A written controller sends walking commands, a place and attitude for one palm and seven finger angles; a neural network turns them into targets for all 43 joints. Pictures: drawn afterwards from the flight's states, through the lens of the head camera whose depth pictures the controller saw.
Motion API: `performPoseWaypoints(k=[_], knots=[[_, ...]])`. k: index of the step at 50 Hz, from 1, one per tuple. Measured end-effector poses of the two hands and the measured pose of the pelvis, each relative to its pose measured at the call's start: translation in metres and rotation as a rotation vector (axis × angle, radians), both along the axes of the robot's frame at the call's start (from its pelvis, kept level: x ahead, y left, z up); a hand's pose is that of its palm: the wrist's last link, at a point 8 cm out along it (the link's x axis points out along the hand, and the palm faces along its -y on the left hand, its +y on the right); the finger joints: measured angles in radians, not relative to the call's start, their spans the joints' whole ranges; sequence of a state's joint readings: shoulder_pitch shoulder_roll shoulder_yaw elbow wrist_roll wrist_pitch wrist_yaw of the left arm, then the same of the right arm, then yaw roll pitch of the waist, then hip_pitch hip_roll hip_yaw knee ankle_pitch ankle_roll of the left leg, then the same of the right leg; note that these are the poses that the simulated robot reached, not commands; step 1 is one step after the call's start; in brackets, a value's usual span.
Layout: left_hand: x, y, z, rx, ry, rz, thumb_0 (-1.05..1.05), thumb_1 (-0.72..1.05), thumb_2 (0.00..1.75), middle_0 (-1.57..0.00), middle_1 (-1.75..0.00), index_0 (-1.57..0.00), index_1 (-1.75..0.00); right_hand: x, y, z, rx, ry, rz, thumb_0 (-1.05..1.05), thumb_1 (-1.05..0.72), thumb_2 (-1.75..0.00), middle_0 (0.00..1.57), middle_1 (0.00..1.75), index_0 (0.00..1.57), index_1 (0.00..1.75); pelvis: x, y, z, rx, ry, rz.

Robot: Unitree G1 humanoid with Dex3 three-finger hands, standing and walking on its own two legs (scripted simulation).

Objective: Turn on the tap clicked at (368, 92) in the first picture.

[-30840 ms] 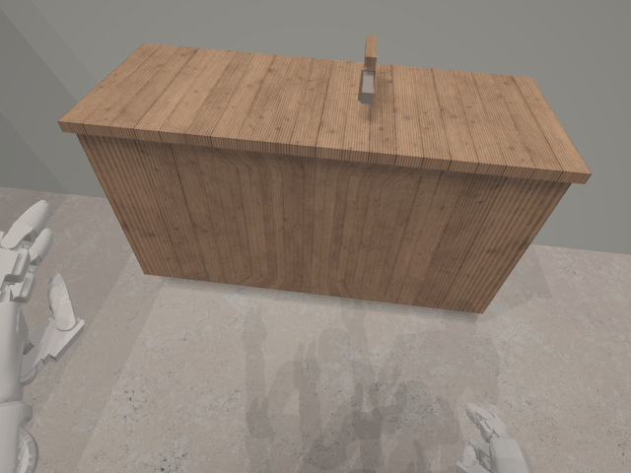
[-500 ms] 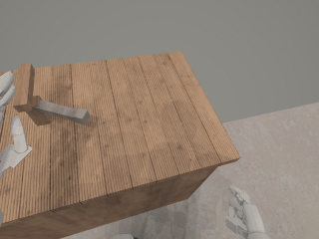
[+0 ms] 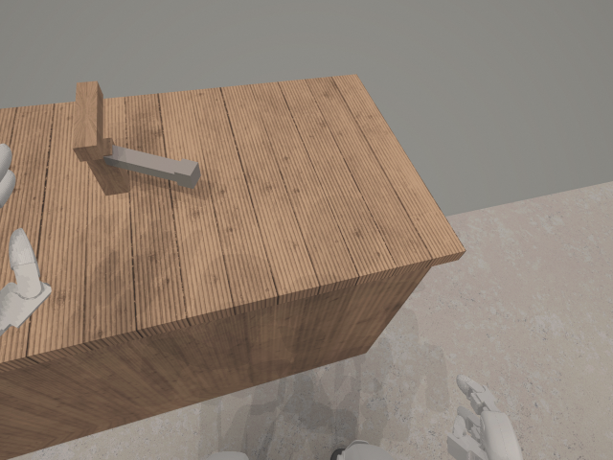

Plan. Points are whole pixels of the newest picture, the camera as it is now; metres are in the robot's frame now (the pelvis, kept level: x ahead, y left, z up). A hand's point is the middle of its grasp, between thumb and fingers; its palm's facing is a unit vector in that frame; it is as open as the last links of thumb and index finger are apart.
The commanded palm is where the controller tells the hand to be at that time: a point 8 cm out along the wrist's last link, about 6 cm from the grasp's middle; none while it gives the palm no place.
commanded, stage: come to a stop and stand still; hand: left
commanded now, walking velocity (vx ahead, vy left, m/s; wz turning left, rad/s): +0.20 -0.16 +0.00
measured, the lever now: (187, 173) +0.47 +0.21 +0.05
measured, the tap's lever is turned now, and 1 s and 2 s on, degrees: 60 60 60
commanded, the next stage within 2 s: look again from close up in 1.38 s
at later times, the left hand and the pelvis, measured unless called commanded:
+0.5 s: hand (30, 331) +0.19 +0.24 +0.17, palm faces +0.40 -0.85 -0.33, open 7.5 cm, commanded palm +0.14 +0.28 +0.19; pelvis -0.02 +0.00 +0.00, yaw +0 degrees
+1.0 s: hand (23, 266) +0.24 +0.27 +0.18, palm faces +0.41 -0.85 -0.32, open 7.4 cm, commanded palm +0.18 +0.29 +0.19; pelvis +0.01 +0.02 +0.01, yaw -2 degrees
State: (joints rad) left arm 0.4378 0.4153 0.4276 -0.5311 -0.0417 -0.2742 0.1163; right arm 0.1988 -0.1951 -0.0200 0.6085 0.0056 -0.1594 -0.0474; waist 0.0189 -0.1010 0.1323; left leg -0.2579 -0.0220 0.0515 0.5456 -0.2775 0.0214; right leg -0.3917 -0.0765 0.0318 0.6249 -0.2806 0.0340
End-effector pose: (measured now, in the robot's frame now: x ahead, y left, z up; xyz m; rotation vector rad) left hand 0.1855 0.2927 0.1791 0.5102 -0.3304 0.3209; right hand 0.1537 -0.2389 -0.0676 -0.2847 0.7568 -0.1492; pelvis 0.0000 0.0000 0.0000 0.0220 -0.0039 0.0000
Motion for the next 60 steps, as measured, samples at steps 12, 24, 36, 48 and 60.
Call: performPoseWaypoints(k=[12,24,36,48,60], knots=[[-0.032,0.002,0.018,-0.004,-0.035,-0.029,0.02,0.89,0.9,-0.21,-0.3,-0.21,-0.3,-0.047,0.026,0.003,0.093,-0.019,0.004,0.02,-0.9,-0.9,0.2,0.3,0.21,0.3,-0.026,0.008,0.007,-0.056,-0.031,-0.007],[-0.04,-0.009,0.001,-0.094,-0.004,0.034,0.02,0.89,0.9,-0.21,-0.3,-0.21,-0.3,-0.043,0.006,-0.003,0.07,-0.02,0.015,0.02,-0.9,-0.9,0.2,0.3,0.21,0.3,-0.026,-0.004,0.002,-0.051,-0.045,-0.003],[0.003,-0.001,0.022,-0.026,-0.061,-0.034,0.02,0.89,0.9,-0.21,-0.3,-0.2,-0.3,-0.019,0.013,0.011,0.099,-0.112,0.018,0.02,-0.91,-0.9,0.2,0.3,0.21,0.3,-0.017,0.007,0.007,-0.03,-0.021,-0.049],[0.007,0.016,0.004,-0.089,-0.005,0.023,0.02,0.88,0.9,-0.22,-0.3,-0.21,-0.3,0.012,0.035,0.013,0.071,-0.054,0.068,0.02,-0.9,-0.9,0.2,0.3,0.21,0.3,0.005,0.014,0.011,-0.043,-0.008,-0.035],[0.021,0.016,0.007,-0.084,0.003,-0.03,0.02,0.89,0.9,-0.21,-0.3,-0.21,-0.3,0.043,0.047,0.029,0.07,-0.117,0.063,0.02,-0.9,-0.9,0.2,0.3,0.21,0.3,0.015,0.024,0.012,-0.049,0.003,-0.031]])
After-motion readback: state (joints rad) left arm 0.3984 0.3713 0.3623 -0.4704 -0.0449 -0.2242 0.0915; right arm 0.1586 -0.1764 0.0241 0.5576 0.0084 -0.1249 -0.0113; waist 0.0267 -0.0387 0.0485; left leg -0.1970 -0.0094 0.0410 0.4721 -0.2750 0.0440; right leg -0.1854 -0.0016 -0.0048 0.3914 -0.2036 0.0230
